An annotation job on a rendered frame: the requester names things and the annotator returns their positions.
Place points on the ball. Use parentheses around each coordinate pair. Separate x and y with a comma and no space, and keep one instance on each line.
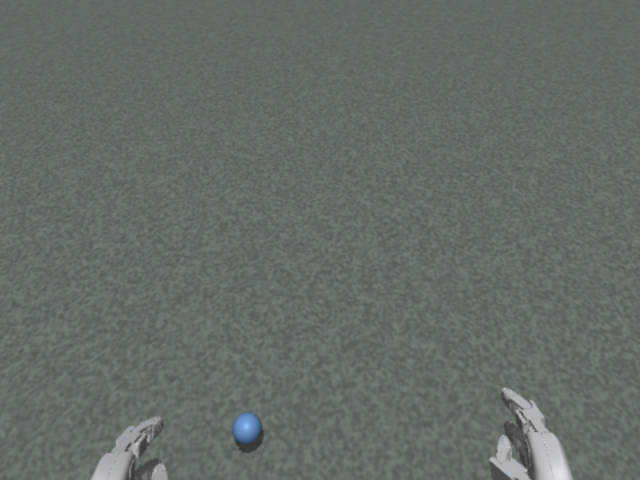
(247,428)

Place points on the left robot hand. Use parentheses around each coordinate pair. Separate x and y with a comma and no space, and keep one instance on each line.
(130,445)

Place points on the right robot hand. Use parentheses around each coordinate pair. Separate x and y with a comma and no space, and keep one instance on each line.
(541,452)

